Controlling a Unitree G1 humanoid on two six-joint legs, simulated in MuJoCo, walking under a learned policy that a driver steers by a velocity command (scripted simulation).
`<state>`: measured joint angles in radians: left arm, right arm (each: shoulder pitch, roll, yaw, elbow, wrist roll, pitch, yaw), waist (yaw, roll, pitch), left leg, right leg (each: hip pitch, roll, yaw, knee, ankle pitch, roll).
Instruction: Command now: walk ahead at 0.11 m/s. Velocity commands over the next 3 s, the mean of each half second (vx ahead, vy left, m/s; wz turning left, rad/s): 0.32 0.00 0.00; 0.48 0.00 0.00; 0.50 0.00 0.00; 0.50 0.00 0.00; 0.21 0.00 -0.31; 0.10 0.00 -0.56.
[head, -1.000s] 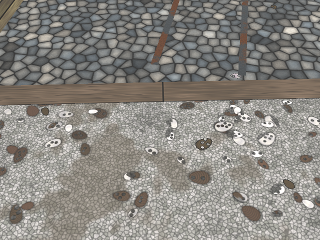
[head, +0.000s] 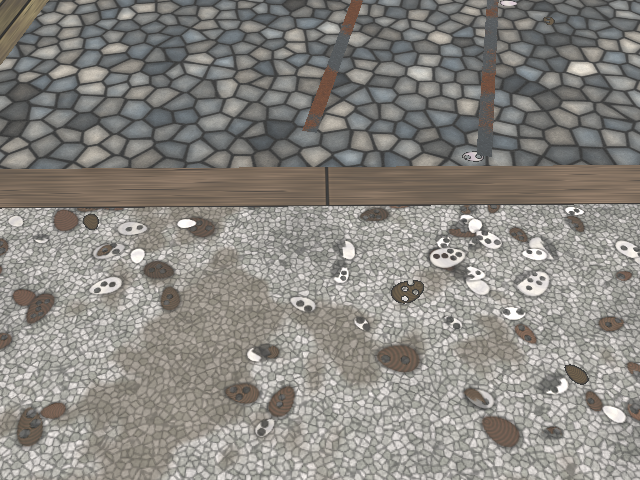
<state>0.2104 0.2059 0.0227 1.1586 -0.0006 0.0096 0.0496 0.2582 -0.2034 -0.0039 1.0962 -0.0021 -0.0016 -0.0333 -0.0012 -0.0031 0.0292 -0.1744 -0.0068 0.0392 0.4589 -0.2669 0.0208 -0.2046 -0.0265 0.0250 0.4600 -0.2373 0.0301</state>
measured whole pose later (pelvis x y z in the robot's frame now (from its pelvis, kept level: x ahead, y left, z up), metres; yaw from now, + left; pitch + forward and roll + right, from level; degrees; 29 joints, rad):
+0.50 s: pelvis +0.14 -0.06 +0.01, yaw +0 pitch +2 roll +0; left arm 0.46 0.17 0.02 1.13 0.00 -0.10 0.00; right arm 0.13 -0.27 -0.06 0.95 0.02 -0.08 0.01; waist 0.06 0.04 -0.02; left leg -0.65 0.10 0.01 0.95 -0.11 0.04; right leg 0.00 0.03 -0.05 0.25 -0.27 -0.05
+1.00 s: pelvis +0.44 -0.01 +0.01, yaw +0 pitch +1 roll +2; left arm 0.15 0.26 0.07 0.93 -0.01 -0.09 0.02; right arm 0.31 -0.23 -0.05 1.03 0.00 -0.10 0.02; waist -0.05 -0.04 0.01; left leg -0.14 -0.08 0.07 0.27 -0.15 0.08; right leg -0.66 -0.15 0.04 1.02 -0.19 -0.03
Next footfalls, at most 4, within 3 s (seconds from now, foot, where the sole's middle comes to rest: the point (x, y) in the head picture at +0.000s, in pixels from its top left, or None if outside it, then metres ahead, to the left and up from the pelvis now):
0.72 left None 0.47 0.07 -0.78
1.26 right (406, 366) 0.78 -0.17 -0.78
1.84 left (308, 261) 1.10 0.06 -0.78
2.34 right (382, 205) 1.31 -0.15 -0.78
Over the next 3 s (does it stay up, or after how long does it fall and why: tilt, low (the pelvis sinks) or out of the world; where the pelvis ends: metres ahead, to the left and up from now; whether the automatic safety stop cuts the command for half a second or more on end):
stays up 1.24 0.00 0.01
